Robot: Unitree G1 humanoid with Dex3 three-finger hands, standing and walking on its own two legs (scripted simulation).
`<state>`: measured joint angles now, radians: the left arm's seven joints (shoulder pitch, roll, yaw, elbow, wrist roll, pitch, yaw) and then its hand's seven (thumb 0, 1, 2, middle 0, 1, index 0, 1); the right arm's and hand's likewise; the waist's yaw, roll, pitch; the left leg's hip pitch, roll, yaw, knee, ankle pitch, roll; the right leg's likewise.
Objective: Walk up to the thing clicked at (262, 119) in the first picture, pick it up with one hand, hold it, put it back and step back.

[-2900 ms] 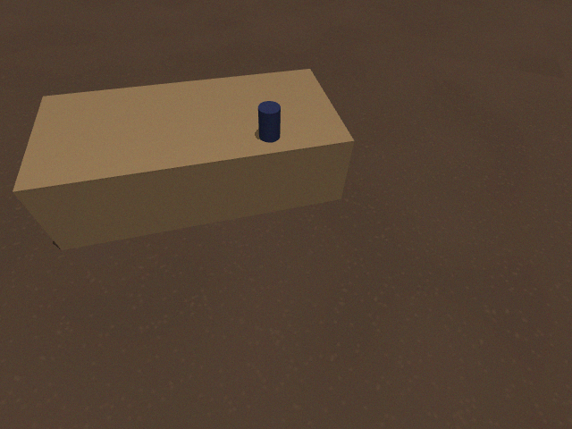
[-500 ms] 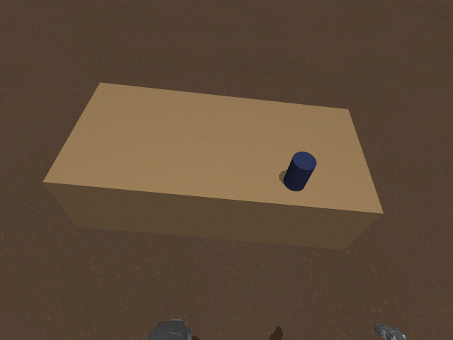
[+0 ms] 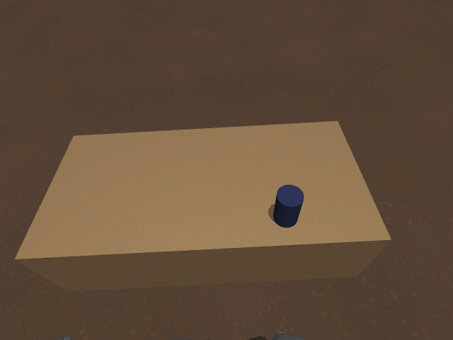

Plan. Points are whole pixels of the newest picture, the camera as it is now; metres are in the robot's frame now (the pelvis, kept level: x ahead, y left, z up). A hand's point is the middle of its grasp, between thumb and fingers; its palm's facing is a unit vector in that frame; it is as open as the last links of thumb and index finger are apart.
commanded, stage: walk up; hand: right
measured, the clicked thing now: (287, 206) +0.57 -0.17 -0.33
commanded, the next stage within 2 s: stand in 1.76 s
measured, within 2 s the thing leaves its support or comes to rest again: neither
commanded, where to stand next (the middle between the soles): +0.15 +0.04 m, yaw +0 degrees
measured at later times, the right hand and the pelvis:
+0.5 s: hand (350, 320) +0.18 -0.22 -0.13, palm faces -0.04 +0.92 -0.38, open 7.4 cm; pelvis +0.07 +0.03 +0.00, yaw -1 degrees
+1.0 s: hand (352, 321) +0.18 -0.23 -0.14, palm faces -0.01 +0.95 -0.32, open 7.4 cm; pelvis +0.09 +0.02 +0.02, yaw -1 degrees
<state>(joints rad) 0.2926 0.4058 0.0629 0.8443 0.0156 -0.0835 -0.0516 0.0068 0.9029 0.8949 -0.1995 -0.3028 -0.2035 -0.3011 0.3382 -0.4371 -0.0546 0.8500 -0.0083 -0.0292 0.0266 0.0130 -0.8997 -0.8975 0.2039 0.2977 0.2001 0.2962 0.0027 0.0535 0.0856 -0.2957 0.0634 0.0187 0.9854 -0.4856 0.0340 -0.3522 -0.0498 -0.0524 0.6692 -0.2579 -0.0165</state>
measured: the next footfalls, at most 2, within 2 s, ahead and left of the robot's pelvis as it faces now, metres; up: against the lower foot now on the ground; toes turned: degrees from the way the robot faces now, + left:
left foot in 0.32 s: +0.20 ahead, +0.14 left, +0.00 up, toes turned +1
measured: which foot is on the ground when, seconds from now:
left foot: up 0.00-0.30, down 0.32-1.00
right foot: down 0.00-1.00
